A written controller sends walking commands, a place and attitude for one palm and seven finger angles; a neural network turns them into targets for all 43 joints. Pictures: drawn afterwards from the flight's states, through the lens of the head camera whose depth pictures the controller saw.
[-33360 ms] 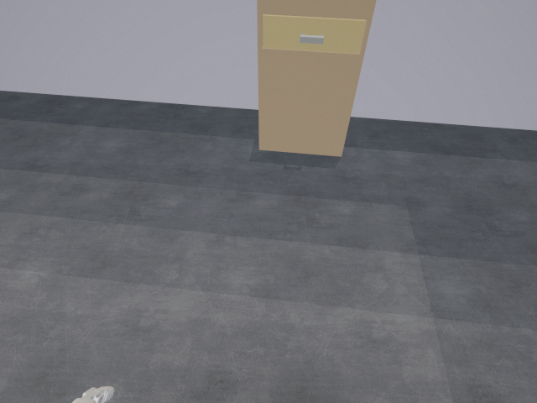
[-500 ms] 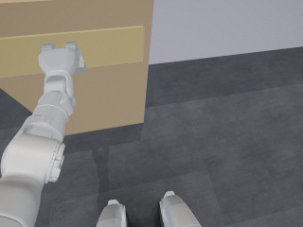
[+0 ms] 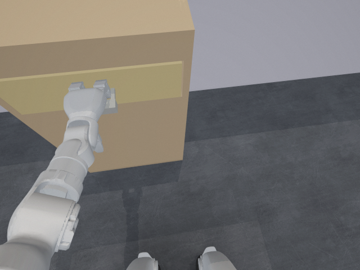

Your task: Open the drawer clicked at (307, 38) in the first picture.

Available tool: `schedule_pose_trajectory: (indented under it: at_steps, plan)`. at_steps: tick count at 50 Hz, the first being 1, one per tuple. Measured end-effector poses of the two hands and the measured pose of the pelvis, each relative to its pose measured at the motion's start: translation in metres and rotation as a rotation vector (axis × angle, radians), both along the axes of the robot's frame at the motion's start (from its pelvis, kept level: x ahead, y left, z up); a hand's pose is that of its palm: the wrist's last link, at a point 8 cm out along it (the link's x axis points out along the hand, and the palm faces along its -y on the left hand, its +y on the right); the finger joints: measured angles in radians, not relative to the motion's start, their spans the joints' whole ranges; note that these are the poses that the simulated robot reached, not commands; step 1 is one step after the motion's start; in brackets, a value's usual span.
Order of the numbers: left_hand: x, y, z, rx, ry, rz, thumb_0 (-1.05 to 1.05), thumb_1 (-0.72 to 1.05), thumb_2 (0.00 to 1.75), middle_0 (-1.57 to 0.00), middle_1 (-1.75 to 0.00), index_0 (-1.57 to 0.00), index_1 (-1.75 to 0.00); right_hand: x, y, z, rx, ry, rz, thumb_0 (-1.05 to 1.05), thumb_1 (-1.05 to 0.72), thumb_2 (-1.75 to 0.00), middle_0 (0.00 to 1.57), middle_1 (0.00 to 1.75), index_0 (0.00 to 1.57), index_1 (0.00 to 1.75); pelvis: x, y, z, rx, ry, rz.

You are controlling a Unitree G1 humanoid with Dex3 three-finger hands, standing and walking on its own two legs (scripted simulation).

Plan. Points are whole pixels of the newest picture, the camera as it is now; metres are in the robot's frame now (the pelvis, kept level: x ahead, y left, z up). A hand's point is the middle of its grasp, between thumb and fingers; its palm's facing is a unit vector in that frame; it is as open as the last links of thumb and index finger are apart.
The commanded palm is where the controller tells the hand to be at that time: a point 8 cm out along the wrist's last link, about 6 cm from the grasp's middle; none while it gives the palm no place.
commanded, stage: lift the hand off the handle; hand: left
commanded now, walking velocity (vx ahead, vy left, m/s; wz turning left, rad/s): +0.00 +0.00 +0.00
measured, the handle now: (95, 100) +0.53 +0.18 -0.04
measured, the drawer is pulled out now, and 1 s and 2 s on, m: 0.00 0.00 0.24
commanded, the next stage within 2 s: open the thumb to release the handle in 0.18 s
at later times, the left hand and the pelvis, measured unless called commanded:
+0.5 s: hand (93, 115) +0.48 +0.18 -0.03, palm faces -0.15 -0.03 -0.99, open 13.6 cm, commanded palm +0.49 +0.18 +0.04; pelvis +0.05 -0.01 +0.02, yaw +0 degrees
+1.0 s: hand (98, 116) +0.48 +0.17 -0.03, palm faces -0.12 +0.01 -0.99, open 13.9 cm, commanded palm +0.48 +0.18 +0.01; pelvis -0.02 -0.05 -0.03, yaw +4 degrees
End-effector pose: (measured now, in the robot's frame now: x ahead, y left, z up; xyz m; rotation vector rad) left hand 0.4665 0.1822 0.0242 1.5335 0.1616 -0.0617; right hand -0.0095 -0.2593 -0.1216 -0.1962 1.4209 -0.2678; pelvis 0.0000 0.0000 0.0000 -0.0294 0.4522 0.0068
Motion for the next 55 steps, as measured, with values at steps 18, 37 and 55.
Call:
schedule_pose_trajectory:
  at_steps: [18,37,55]
  plan:
    - [-0.003,0.001,0.004,-0.008,0.017,-0.005,0.0,-0.49,0.3,-0.36,-1.15,-0.39,-1.09,0.051,-0.007,0.009,0.003,-0.062,0.009,0.0,-0.9,-0.9,0.2,0.3,0.2,0.3,0.033,-0.007,0.017,0.023,-0.032,-0.019]
    - [0.005,-0.002,0.001,0.046,-0.092,-0.003,0.0,-0.49,0.3,-0.58,-0.9,-0.55,-0.91,0.091,-0.028,-0.019,0.064,-0.058,0.112,0.0,-0.9,-0.9,0.2,0.3,0.2,0.3,0.043,-0.032,-0.004,0.047,0.038,0.03]
    - [-0.005,-0.014,0.001,0.074,0.004,0.102,0.0,-0.49,0.3,-0.47,-0.55,-0.45,-0.67,-0.015,-0.071,-0.035,-0.041,-0.062,0.05,0.0,-0.9,-0.9,0.2,0.3,0.2,0.3,-0.043,-0.057,-0.038,0.026,0.035,0.039]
